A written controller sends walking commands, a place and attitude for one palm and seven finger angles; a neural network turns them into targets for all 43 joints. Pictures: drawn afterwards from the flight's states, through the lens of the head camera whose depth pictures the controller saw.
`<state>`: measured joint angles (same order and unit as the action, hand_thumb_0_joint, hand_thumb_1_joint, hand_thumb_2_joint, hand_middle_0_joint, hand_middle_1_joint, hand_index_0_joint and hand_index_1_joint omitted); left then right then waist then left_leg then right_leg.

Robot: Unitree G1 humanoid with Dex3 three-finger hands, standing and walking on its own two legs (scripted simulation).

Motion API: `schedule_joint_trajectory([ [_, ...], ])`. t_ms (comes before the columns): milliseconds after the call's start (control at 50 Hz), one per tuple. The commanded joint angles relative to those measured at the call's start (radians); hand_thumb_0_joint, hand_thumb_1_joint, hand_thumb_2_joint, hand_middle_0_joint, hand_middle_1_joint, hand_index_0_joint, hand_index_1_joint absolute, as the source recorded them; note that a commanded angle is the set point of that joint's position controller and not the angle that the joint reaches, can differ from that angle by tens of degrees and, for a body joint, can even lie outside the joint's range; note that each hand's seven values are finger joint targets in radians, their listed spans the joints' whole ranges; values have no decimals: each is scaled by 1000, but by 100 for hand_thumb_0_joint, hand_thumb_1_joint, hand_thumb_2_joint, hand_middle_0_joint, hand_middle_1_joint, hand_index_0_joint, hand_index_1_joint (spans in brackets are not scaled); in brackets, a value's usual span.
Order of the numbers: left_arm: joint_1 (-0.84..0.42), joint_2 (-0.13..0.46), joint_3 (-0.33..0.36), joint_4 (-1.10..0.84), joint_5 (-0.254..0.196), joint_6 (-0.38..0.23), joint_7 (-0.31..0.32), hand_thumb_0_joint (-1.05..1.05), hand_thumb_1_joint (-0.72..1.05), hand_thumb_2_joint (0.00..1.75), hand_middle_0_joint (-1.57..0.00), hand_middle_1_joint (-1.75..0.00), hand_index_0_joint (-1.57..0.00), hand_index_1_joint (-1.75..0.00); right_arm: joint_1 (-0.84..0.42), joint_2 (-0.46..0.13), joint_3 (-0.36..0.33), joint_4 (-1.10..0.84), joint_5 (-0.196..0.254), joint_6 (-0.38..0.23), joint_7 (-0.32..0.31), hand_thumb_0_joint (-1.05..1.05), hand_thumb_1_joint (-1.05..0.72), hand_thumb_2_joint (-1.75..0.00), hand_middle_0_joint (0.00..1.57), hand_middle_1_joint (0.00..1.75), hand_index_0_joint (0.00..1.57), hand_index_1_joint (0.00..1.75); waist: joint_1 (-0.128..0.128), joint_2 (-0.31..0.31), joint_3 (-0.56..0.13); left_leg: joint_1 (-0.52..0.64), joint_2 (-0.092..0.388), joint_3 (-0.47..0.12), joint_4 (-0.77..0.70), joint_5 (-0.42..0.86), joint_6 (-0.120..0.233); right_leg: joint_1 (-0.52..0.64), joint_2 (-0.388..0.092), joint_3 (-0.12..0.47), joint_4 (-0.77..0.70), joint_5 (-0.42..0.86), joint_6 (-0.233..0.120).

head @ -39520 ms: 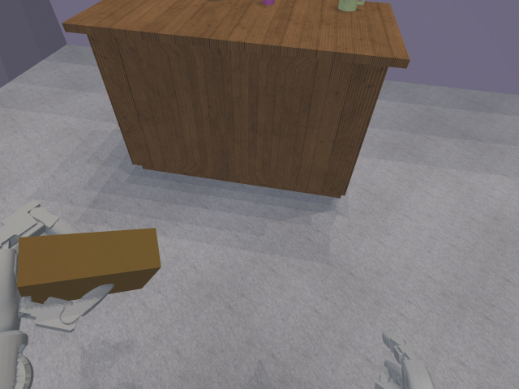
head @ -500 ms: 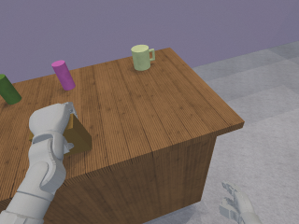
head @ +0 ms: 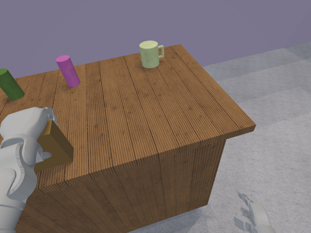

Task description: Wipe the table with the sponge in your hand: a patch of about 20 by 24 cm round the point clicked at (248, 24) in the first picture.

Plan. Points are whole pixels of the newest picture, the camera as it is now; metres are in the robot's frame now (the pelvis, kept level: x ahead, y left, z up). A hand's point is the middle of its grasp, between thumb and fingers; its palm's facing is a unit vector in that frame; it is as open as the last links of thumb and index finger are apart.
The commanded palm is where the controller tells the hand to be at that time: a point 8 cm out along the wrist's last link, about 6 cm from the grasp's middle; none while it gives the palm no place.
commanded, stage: slide back across to the middle lane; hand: left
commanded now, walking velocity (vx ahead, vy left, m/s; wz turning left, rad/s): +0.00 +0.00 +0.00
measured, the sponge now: (46, 152) +0.27 +0.33 +0.09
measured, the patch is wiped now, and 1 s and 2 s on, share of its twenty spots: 1.00 1.00 1.00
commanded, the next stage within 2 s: wipe forward along the middle lane in 0.02 s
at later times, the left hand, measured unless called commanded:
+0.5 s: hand (37, 132) +0.29 +0.35 +0.14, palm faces -0.05 -0.02 -1.00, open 9.0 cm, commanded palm +0.28 +0.35 +0.17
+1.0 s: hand (39, 120) +0.34 +0.37 +0.14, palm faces -0.15 +0.01 -0.99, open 9.0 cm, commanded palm +0.33 +0.38 +0.15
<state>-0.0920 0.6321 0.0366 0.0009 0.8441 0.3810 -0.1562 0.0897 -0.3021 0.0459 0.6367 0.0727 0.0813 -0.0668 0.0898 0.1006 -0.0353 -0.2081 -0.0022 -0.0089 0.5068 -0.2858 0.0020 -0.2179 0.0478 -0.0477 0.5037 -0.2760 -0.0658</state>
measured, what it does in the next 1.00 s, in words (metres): stands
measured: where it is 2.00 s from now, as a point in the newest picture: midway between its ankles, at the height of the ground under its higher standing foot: outside the picture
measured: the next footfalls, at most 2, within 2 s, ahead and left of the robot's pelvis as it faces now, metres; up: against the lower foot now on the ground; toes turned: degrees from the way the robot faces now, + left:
none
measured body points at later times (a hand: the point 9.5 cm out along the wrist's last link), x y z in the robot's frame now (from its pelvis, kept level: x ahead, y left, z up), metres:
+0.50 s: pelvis -0.02 +0.00 +0.00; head -0.02 -0.04 +0.45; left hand +0.29 +0.34 +0.19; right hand +0.17 -0.23 -0.11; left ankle -0.01 +0.12 -0.74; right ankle +0.00 -0.08 -0.74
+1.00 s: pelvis -0.02 +0.00 +0.00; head +0.00 -0.03 +0.44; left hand +0.34 +0.37 +0.19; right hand +0.08 -0.28 -0.14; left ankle -0.01 +0.12 -0.74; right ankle +0.00 -0.08 -0.74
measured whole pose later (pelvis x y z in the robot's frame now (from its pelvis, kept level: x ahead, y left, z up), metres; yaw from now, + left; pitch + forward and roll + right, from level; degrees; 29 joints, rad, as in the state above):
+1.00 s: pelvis -0.02 +0.00 +0.00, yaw +0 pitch +6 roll +0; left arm -0.56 0.75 0.10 0.75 0.96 0.00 -0.14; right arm 0.28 -0.33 -0.01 0.68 0.08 0.12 -0.08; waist 0.02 0.09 -0.07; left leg -0.40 0.01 -0.02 0.56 -0.26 0.01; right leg -0.39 0.06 -0.06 0.52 -0.23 -0.07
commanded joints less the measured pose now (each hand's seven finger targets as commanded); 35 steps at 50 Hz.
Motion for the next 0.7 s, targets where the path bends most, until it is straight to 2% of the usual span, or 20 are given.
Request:
schedule_joint_trajectory([
  [0, -167, 255, 131, -20, 25, -47, 0, 0, 10, 130, -120, -160, -120, -160, -151, -97, -35, -156, -1, -75, -22, 0, -90, -90, 20, 30, 20, 30, 7, -103, -138, 9, -42, -7, -31, 227, 57, 80, -35, 71, -109, 232, 21],
  [40, -171, 268, 142, -14, 32, -70, 1, 0, 10, 130, -120, -160, -120, -160, -149, -100, -38, -154, -2, -74, -26, 0, -90, -90, 20, 30, 20, 30, 8, -99, -139, 9, -44, -7, -33, 221, 57, 81, -35, 70, -113, 221, 22],
  [60, -189, 269, 145, -35, 28, -83, 2, 0, 10, 130, -120, -160, -120, -160, -170, -95, -34, -165, 0, -82, -25, 0, -90, -90, 20, 30, 20, 30, 9, -69, -139, 15, -42, -13, -39, 216, 56, 75, -32, 83, -119, 208, 13],
  [80, -192, 287, 156, 2, 36, -88, 7, 0, 10, 130, -120, -160, -120, -160, -141, -101, -37, -154, -4, -81, -29, 0, -90, -90, 20, 30, 20, 30, 8, -82, -134, 8, -43, -8, -34, 210, 56, 72, -35, 69, -119, 190, 17],
  [120, -216, 255, 130, 38, 38, -100, 13, 0, 10, 130, -120, -160, -120, -160, -137, -101, -39, -148, -4, -79, -29, 0, -90, -90, 20, 30, 20, 30, 1, -99, -116, -2, -42, -8, -43, 196, 54, 59, -31, 60, -127, 179, 18],
  [140, -239, 278, 147, 54, 45, -108, 18, 0, 10, 130, -120, -160, -120, -160, -134, -106, -42, -139, -3, -78, -31, 0, -90, -90, 20, 30, 20, 30, -3, -98, -115, -2, -41, -9, -44, 193, 54, 52, -30, 62, -130, 171, 17],
  [160, -253, 272, 146, 48, 43, -116, 21, 0, 10, 130, -120, -160, -120, -160, -147, -103, -40, -149, -1, -86, -30, 0, -90, -90, 20, 30, 20, 30, 0, -81, -120, -1, -42, -13, -49, 191, 53, 56, -28, 77, -133, 169, 10],
  [180, -237, 285, 156, 89, 49, -116, 26, 0, 10, 130, -120, -160, -120, -160, -121, -108, -43, -137, -5, -84, -32, 0, -90, -90, 20, 30, 20, 30, 4, -105, -127, -6, -42, -11, -47, 201, 53, 65, -30, 60, -125, 178, 12],
  [200, -248, 258, 134, 91, 49, -121, 27, 0, 10, 130, -120, -160, -120, -160, -124, -106, -44, -136, -3, -81, -30, 0, -90, -90, 20, 30, 20, 30, -2, -100, -129, -5, -43, -7, -47, 201, 53, 59, -29, 59, -127, 184, 14],
  [260, -292, 259, 131, 124, 52, -134, 32, 0, 10, 130, -120, -160, -120, -160, -124, -108, -46, -136, 1, -80, -30, 0, -90, -90, 20, 30, 20, 30, -9, -109, -124, -14, -42, -11, -56, 183, 52, 52, -26, 68, -136, 169, 11],
  [280, -291, 259, 128, 154, 58, -134, 34, 0, 10, 130, -120, -160, -120, -160, -104, -113, -50, -128, -1, -77, -31, 0, -90, -90, 20, 30, 20, 30, -9, -118, -125, -19, -42, -8, -57, 176, 53, 50, -28, 54, -134, 154, 13],
  [300, -297, 237, 105, 164, 58, -137, 35, 0, 10, 130, -120, -160, -120, -160, -107, -111, -50, -126, 1, -74, -31, 0, -90, -90, 20, 30, 20, 30, -14, -97, -114, -19, -41, -8, -62, 168, 52, 38, -27, 49, -139, 142, 14],
  [340, -346, 228, 85, 209, 64, -138, 36, 0, 10, 130, -120, -160, -120, -160, -99, -115, -53, -119, 2, -69, -33, 0, -90, -90, 20, 30, 20, 30, -23, -118, -95, -29, -41, -7, -66, 142, 53, 17, -26, 48, -147, 115, 17],
  [360, -385, 248, 97, 220, 69, -145, 35, 0, 10, 130, -120, -160, -120, -160, -98, -116, -49, -122, 8, -74, -32, 0, -90, -90, 20, 30, 20, 30, -29, -112, -94, -31, -38, -14, -75, 133, 52, 14, -23, 55, -152, 98, 10],
  [440, -448, 255, 79, 327, 90, -157, 34, 0, 10, 130, -120, -160, -120, -160, -61, -125, -56, -102, 5, -64, -37, 0, -90, -90, 20, 30, 20, 30, -35, -131, -97, -48, -41, -10, -77, 99, 54, 3, -25, 47, -158, 58, 15],
  [460, -475, 256, 77, 321, 91, -169, 31, 0, 10, 130, -120, -160, -120, -160, -65, -122, -52, -113, 9, -68, -36, 0, -90, -90, 20, 30, 20, 30, -39, -111, -107, -48, -41, -14, -82, 97, 54, 6, -23, 55, -160, 53, 10],
  [540, -481, 264, 76, 427, 98, -196, 28, 0, 10, 130, -120, -160, -120, -160, -25, -132, -61, -97, 5, -56, -37, 0, -90, -90, 20, 30, 20, 30, -43, -153, -117, -71, -43, -5, -63, 98, 57, 14, -29, 58, -153, 83, 17],
  [560, -499, 289, 97, 426, 98, -211, 25, 0, 10, 130, -120, -160, -120, -160, -22, -131, -60, -104, 6, -57, -36, 0, -90, -90, 20, 30, 20, 30, -43, -143, -133, -77, -42, -12, -68, 102, 57, 25, -28, 64, -150, 90, 13],
  [580, -494, 285, 86, 473, 103, -213, 23, 0, 10, 130, -120, -160, -120, -160, -6, -135, -62, -98, 4, -51, -37, 0, -90, -90, 20, 30, 20, 30, -46, -154, -115, -87, -44, -4, -62, 89, 58, 15, -30, 59, -151, 75, 18],
  [680, -582, 302, 70, 571, 128, -260, 20, 0, 10, 130, -120, -160, -120, -160, 37, -142, -68, -89, 5, -42, -36, 0, -90, -90, 20, 30, 20, 30, -64, -117, -91, -123, -43, -2, -52, 53, 57, -38, -28, 60, -151, 30, 15],
])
